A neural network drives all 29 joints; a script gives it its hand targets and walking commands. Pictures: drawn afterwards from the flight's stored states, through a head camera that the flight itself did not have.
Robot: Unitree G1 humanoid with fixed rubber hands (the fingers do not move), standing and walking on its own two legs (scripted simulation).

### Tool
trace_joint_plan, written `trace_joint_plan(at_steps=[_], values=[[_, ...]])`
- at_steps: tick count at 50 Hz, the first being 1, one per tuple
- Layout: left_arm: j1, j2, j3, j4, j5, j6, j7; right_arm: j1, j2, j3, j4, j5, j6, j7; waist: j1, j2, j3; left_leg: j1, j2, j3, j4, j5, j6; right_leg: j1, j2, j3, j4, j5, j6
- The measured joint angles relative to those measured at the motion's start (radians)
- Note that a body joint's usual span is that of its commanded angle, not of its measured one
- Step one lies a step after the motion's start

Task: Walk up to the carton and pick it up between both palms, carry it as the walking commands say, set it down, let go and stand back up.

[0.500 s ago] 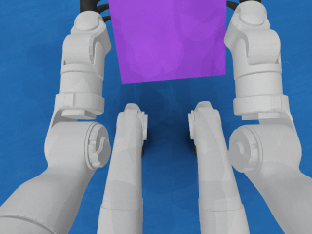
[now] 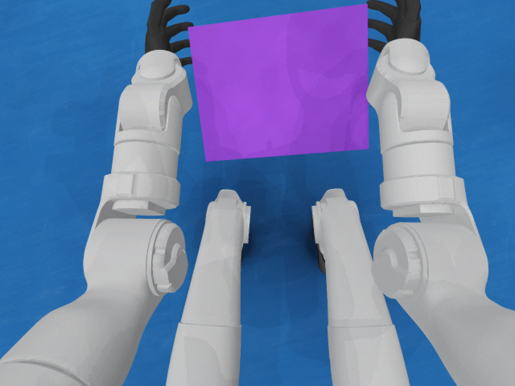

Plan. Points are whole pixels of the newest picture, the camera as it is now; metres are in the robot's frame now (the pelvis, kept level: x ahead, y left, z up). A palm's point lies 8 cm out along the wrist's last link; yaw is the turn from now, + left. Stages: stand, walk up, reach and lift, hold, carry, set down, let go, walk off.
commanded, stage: reach and lift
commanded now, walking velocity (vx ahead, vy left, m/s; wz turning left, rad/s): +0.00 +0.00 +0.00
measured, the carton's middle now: (281, 93) +0.49 +0.00 -0.13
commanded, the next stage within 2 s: none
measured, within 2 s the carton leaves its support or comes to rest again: neither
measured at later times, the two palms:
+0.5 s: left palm (147, 39) +0.49 +0.14 +0.03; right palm (436, 14) +0.50 -0.15 +0.05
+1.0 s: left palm (108, 24) +0.46 +0.14 +0.11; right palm out of the picture +0.47 -0.15 +0.13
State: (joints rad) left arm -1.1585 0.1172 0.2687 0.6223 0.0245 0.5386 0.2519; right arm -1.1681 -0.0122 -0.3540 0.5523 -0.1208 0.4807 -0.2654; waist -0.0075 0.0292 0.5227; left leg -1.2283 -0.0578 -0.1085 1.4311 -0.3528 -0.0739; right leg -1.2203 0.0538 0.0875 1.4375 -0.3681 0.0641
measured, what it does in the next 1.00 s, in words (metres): rises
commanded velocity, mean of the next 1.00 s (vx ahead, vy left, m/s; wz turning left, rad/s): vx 0.00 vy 0.00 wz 0.00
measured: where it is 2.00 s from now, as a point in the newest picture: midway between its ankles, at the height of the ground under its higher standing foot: (279, 251)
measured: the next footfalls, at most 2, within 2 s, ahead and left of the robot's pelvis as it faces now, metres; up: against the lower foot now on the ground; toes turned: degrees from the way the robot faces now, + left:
none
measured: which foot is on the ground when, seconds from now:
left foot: down 0.00-1.00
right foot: down 0.00-1.00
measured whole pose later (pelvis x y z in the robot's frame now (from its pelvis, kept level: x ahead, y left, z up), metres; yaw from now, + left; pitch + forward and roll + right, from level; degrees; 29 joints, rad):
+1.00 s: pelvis +0.04 -0.01 +0.13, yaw +0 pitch +0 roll +0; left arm -0.81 -0.02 0.28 0.52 0.13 0.52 0.20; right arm -0.82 0.12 -0.38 0.44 -0.19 0.48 -0.21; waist -0.01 0.00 0.43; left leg -0.62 -0.02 -0.12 0.83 -0.21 -0.07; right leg -0.61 0.03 0.08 0.84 -0.22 0.03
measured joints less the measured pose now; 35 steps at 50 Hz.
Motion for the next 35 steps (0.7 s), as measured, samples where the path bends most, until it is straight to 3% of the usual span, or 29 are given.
trace_joint_plan(at_steps=[9, 23, 35], values=[[-0.002, -0.016, -0.013, 0.029, -0.007, -0.008, 0.021, 0.003, -0.013, -0.022, 0.006, -0.001, 0.017, 0.019, -0.009, -0.008, 0.001, 0.083, 0.002, -0.002, -0.092, 0.030, 0.005, 0.087, -0.004, 0.001, -0.097, 0.031, 0.000], [0.110, -0.047, 0.011, -0.024, 0.046, -0.005, -0.014, 0.091, 0.033, -0.013, -0.002, -0.012, -0.004, 0.018, -0.003, -0.025, -0.001, 0.282, 0.020, -0.002, -0.257, 0.046, 0.002, 0.275, -0.004, 0.001, -0.251, 0.048, -0.018], [0.245, -0.076, 0.000, -0.103, 0.055, -0.031, -0.051, 0.259, 0.105, 0.015, -0.144, -0.014, -0.010, -0.005, -0.009, -0.025, -0.001, 0.456, 0.028, -0.016, -0.412, 0.075, 0.000, 0.451, -0.014, -0.014, -0.400, 0.072, -0.031]])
